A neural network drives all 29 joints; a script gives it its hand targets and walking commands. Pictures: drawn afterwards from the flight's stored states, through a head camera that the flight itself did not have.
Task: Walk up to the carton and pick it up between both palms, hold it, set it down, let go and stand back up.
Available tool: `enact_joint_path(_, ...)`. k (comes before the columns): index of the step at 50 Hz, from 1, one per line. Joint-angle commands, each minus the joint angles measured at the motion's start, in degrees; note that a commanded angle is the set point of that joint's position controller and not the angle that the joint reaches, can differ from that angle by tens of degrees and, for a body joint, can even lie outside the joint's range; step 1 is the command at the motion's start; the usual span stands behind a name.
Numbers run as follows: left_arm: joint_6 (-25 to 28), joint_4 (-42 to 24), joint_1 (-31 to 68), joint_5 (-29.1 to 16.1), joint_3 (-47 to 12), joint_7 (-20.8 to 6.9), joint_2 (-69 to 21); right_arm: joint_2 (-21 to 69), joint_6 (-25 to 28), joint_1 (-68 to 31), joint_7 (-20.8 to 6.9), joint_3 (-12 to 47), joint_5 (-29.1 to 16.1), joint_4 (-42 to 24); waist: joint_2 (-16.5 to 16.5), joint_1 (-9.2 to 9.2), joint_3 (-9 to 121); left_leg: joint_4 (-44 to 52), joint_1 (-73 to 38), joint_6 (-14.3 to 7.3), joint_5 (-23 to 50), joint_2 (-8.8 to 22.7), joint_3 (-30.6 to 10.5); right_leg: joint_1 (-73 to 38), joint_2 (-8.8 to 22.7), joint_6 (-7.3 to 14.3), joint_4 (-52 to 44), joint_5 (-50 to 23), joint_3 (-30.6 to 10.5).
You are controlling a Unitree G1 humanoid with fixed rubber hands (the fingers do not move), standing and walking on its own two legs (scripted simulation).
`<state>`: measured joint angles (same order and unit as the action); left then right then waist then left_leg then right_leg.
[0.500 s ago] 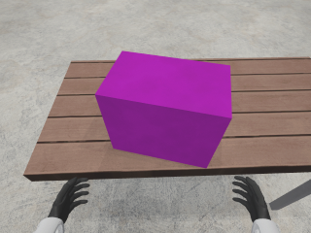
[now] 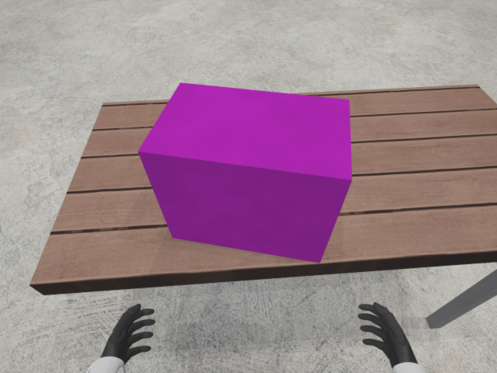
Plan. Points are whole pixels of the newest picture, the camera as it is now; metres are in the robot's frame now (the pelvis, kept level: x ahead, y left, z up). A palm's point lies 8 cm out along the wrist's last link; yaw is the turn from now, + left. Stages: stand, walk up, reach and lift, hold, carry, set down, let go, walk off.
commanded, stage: set down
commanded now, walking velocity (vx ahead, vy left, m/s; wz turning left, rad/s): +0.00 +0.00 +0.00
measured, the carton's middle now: (252, 175) +0.43 +0.02 +0.06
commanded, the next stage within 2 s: let go in 0.26 s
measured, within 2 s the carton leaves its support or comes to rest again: neither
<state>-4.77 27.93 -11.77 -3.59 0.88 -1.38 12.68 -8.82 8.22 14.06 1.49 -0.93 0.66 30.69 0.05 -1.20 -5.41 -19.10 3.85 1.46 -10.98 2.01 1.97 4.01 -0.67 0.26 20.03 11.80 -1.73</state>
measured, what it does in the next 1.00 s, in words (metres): stands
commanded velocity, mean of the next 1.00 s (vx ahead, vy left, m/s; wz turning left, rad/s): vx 0.00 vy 0.00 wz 0.00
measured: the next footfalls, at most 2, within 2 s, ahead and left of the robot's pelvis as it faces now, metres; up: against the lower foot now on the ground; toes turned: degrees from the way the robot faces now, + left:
none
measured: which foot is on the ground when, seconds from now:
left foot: down 0.00-1.00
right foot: down 0.00-1.00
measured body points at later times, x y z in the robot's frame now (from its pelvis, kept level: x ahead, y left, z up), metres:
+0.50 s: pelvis +0.00 +0.00 +0.00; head +0.02 +0.01 +0.45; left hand +0.17 +0.22 -0.10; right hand +0.16 -0.22 -0.10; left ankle +0.00 +0.13 -0.75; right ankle -0.01 -0.12 -0.75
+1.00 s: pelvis +0.00 +0.00 -0.01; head -0.01 +0.01 +0.44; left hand +0.13 +0.29 -0.10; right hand +0.13 -0.29 -0.11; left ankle +0.00 +0.13 -0.75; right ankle -0.01 -0.12 -0.75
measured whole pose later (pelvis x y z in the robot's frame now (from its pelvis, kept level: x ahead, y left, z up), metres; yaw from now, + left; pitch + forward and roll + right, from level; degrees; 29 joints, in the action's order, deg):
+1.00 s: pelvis +0.00 +0.00 -0.01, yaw +1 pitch -4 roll +0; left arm 1.1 40.9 -13.0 1.4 4.2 -0.1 17.5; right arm -18.1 2.8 12.4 -0.2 -3.4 1.1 47.2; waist 0.5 -0.5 -1.9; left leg -27.2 8.1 1.2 -15.3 2.0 1.1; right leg 7.1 -0.2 0.0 26.6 15.7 0.1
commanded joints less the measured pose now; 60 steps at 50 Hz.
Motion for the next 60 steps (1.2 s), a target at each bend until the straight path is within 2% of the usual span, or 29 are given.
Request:
enact_joint_path(1, 2.0, -4.0, 6.4, 0.9, 1.8, 0.8, 6.3, -5.7, 2.7, -5.6, -0.5, -2.5, 0.9, -2.5, -0.2, 0.21, 3.6, 1.8, -2.1, -0.3, 6.6, -1.7, 4.2, 4.1, 0.3, -0.2, -5.2, -1.5, 2.1)
enact_joint_path(3, 1.4, -4.0, 7.8, 0.5, 2.0, 1.3, 6.4, -5.9, 3.1, -7.4, -0.4, -2.8, 0.9, -2.8, -1.1, 0.40, 4.8, 1.5, -2.8, -0.1, 6.4, -1.9, 4.4, 4.7, 0.1, 0.2, -5.0, -0.4, 2.1)
enact_joint_path(4, 1.3, -5.3, 7.3, 0.7, 1.6, 1.5, 6.3, -5.9, 3.4, -6.5, -0.5, -2.9, 1.0, -4.0, 1.5, 0.63, 6.4, 1.5, -3.9, -0.5, 7.3, -2.0, 4.4, 4.5, 0.1, -0.1, -5.0, -2.6, 2.5)
enact_joint_path(5, 1.8, -5.5, 7.0, 1.3, 1.6, 1.7, 5.1, -7.1, 3.7, -6.7, -0.9, -3.2, 1.1, -1.1, -0.7, 0.59, 7.3, 0.9, -3.9, 0.2, 10.3, -1.4, 3.7, 3.8, -0.7, 0.2, -3.4, -5.0, 2.8)
enact_joint_path(9, 1.7, -3.2, 5.5, 2.3, 2.0, 1.5, 5.4, -6.9, 5.4, -7.1, -0.9, -1.1, 0.8, 2.8, -0.4, -0.02, 6.4, 0.1, -4.0, 0.4, 13.6, -2.1, 4.0, 2.9, -0.7, -0.5, -2.8, -11.4, 1.9)
enact_joint_path(10, 1.2, -1.8, 4.8, 2.9, 1.6, 1.4, 4.6, -6.6, 5.4, -7.1, -1.2, -1.9, 0.4, 4.3, 0.4, 0.92, 5.5, 0.1, -3.3, -0.1, 12.3, -2.3, 3.6, 3.8, -0.3, -0.6, -2.8, -10.4, 2.3)
enact_joint_path(12, 0.2, -0.5, 5.7, 3.7, 1.9, 1.9, 3.1, -7.6, 5.4, -9.2, -1.9, -2.4, 1.4, 5.8, -0.9, 0.19, 6.1, 0.7, -4.8, 0.5, 11.7, -1.6, 4.0, 5.1, -0.9, -0.2, -3.4, -6.8, 3.2)
enact_joint_path(18, 1.3, -4.1, 7.5, 3.3, 0.3, 3.1, 2.9, -6.9, 6.3, -9.2, -2.4, -2.8, 1.3, 5.9, -1.4, 0.96, 6.9, 0.4, -2.7, 0.4, 10.1, -1.5, 4.1, 4.5, -0.6, 0.3, -2.9, -5.2, 3.2)
enact_joint_path(20, 1.0, -3.8, 7.4, 3.3, 1.0, 3.0, 3.4, -6.4, 6.8, -9.2, -2.6, -3.3, 1.3, 5.1, -0.7, -0.11, 7.4, 0.0, -1.6, 0.2, 9.4, -1.5, 4.4, 4.4, -0.9, 0.5, -2.4, -5.3, 3.2)
enact_joint_path(21, 1.1, -4.1, 8.4, 3.2, 0.9, 3.2, 3.5, -6.9, 6.9, -10.1, -2.4, -3.3, 1.8, 5.8, -0.1, 0.96, 9.1, 0.1, -2.4, 0.0, 9.9, -2.1, 4.5, 4.5, -0.5, 0.2, -3.0, -5.9, 2.9)
enact_joint_path(27, 1.4, -4.1, 6.4, 4.0, 0.9, 2.5, 3.2, -7.1, 7.9, -8.5, -2.2, -3.3, 0.5, 6.0, -1.0, 1.16, 7.4, -0.9, -4.1, 0.6, 12.5, -1.8, 3.7, 4.6, -0.7, -0.2, -1.9, -9.9, 4.0)
enact_joint_path(29, 1.3, -4.7, 6.0, 4.2, 1.2, 2.5, 2.9, -7.1, 8.1, -7.7, -1.9, -2.4, 0.8, 5.7, -0.6, 0.62, 8.8, -0.8, -5.0, 0.4, 13.4, -1.9, 4.3, 3.5, -0.7, 0.0, -2.1, -11.3, 3.1)
enact_joint_path(30, 0.9, -3.5, 5.7, 4.3, 1.6, 2.1, 3.2, -7.4, 8.3, -8.1, -1.8, -1.9, 0.8, 5.8, 2.0, -0.14, 8.5, -0.9, -4.8, 0.0, 13.4, -2.0, 4.3, 3.9, -0.5, -0.7, -2.2, -12.2, 3.3)
enact_joint_path(31, 0.9, -2.8, 6.2, 3.0, 0.9, 1.6, 3.5, -7.3, 8.4, -8.4, -1.3, -2.2, 1.0, 5.4, 3.3, 0.82, 9.7, -1.1, -4.8, -0.3, 12.6, -2.2, 4.4, 3.9, -0.3, -0.8, -2.0, -12.7, 3.0)
enact_joint_path(34, 1.6, -3.5, 6.0, 4.0, 1.1, 1.3, 4.2, -8.1, 9.1, -6.9, -1.4, -2.5, 1.2, 5.5, 1.0, -0.12, 9.3, -1.1, -5.8, 0.4, 15.7, -2.1, 3.7, 3.6, -0.9, -0.8, -1.3, -17.0, 3.3)
enact_joint_path(38, 0.7, -3.0, 5.6, 3.9, 0.5, 1.5, 3.1, -7.3, 8.1, -7.3, -1.8, -2.0, 0.5, 7.5, -0.4, 0.84, 7.7, -0.5, -5.9, 0.4, 13.5, -2.0, 3.5, 4.8, -1.4, 0.1, -2.9, -10.8, 4.0)
enact_joint_path(39, 1.0, -3.9, 6.2, 3.7, 0.2, 1.7, 2.8, -7.8, 8.1, -7.3, -1.8, -3.2, 0.7, 6.4, 0.7, 1.49, 6.8, -0.6, -5.7, 0.4, 12.6, -1.7, 3.0, 5.1, -1.1, 0.3, -2.8, -9.6, 3.5)
enact_joint_path(40, 5.2, 2.2, 0.9, 6.1, 6.8, 2.0, 15.1, -20.1, 1.0, -2.8, -1.4, -4.8, 0.6, 9.9, -0.7, -0.26, 14.2, -6.8, -0.5, -2.4, 20.9, 3.6, -2.8, 1.3, 4.5, 0.7, 3.5, -17.5, 0.4)
enact_joint_path(42, 7.3, 4.7, -0.1, 5.0, 6.4, 1.9, 13.7, -18.5, -1.9, -2.6, -1.0, -5.8, 0.3, 8.7, -2.3, 0.55, 11.9, -7.3, -0.1, -3.4, 23.2, 3.6, -3.3, 2.5, 5.5, 0.6, 3.9, -23.6, -1.7)
enact_joint_path(46, 7.6, 6.6, 1.1, 4.8, 6.0, 1.7, 12.8, -15.7, -4.3, -4.2, -1.7, -4.4, 0.3, 10.3, 1.7, -0.34, 6.0, -4.9, 4.1, -3.5, 10.3, 3.9, -4.5, 3.7, 5.8, 1.0, 2.2, -12.0, -1.9)
enact_joint_path(47, 7.9, 6.6, 1.3, 5.5, 5.9, 1.9, 14.0, -17.6, -4.4, -4.3, -1.6, -4.8, 0.3, 10.6, -0.4, 0.29, 5.1, -4.2, 5.0, -3.3, 5.2, 3.9, -3.8, 4.7, 6.7, 1.5, 1.6, -10.9, -3.1)
enact_joint_path(48, 7.5, 8.6, 0.7, 5.4, 6.0, 1.8, 14.8, -15.8, -4.4, -3.1, -1.4, -4.6, 0.4, 11.5, 2.5, 1.53, 3.3, -3.7, 3.8, -3.7, 5.9, 3.3, -5.5, 6.5, 5.7, 1.0, 1.7, -11.0, -2.3)
enact_joint_path(50, 7.6, 8.3, 0.7, 4.5, 6.0, 1.5, 14.3, -17.9, -4.3, -6.6, -1.5, -4.5, 0.6, 10.9, -1.1, 0.15, 5.3, -3.9, 5.2, -3.8, 5.4, 3.4, -4.8, 3.9, 6.0, 0.9, 1.3, -9.3, -3.1)
enact_joint_path(52, 7.9, 10.1, 0.0, 4.6, 6.2, 1.5, 16.2, -18.4, -5.0, -2.8, -1.6, -4.5, 0.3, 13.3, -2.2, 1.77, 2.0, -2.7, 5.2, -3.9, 5.3, 3.9, -4.7, 6.6, 6.7, 1.3, 0.9, -8.5, -4.1)
enact_joint_path(54, 7.9, 10.6, -0.3, 4.6, 6.6, 1.6, 17.5, -20.6, -5.0, -3.8, -1.9, -5.0, 0.2, 14.0, 1.2, 1.00, 1.5, -2.5, 6.3, -3.8, 6.2, 4.8, -6.2, 5.9, 6.4, 0.9, 0.5, -7.0, -3.5)
enact_joint_path(55, 8.2, 11.2, -0.1, 4.9, 6.1, 1.8, 16.9, -20.8, -4.9, -4.4, -2.1, -4.8, 0.0, 14.7, -1.3, 1.03, 2.1, -2.3, 4.5, -3.3, 3.5, 4.3, -5.4, 6.5, 6.8, 1.4, -1.0, -3.5, -4.4)
enact_joint_path(56, 8.3, 11.8, 1.7, 4.8, 5.9, 1.6, 17.6, -23.0, -4.6, -4.0, -1.9, -5.0, 0.2, 14.6, -1.0, 2.23, 3.9, -2.7, 4.4, -3.7, 2.0, 4.2, -6.0, 5.4, 6.3, 0.9, -0.7, -5.0, -3.9)
enact_joint_path(57, 8.3, 12.1, 0.4, 4.3, 5.6, 1.3, 17.0, -23.1, -4.4, -4.6, -1.8, -4.6, 0.4, 15.9, 0.1, 0.82, 5.0, -1.6, 5.2, -3.9, 5.4, 4.6, -6.4, 2.4, 6.5, 0.9, 0.1, -7.8, -3.2)
enact_joint_path(60, 7.7, 13.5, 0.5, 4.2, 5.4, 1.7, 17.5, -23.2, -4.9, -5.0, -2.0, -4.5, 0.3, 17.5, 2.8, 0.62, 3.2, 0.1, 6.1, -3.4, 2.5, 4.3, -6.6, 3.0, 6.1, 1.1, -0.2, -3.2, -2.8)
